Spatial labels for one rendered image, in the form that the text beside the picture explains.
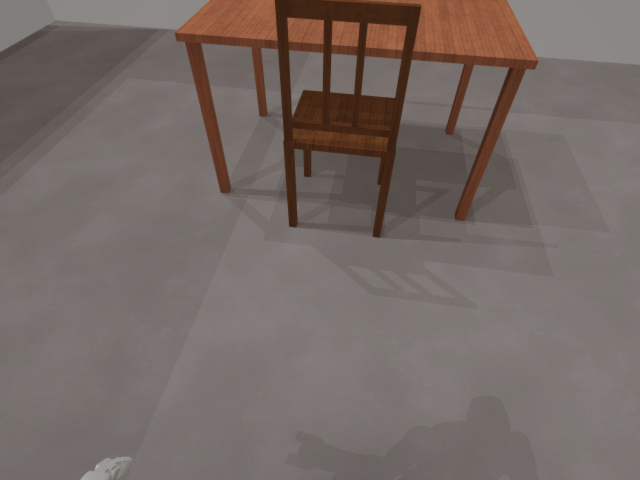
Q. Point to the table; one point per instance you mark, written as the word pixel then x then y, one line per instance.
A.
pixel 469 32

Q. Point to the chair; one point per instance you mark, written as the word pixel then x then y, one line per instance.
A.
pixel 352 124

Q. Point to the left robot hand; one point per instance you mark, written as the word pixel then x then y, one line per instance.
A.
pixel 110 469

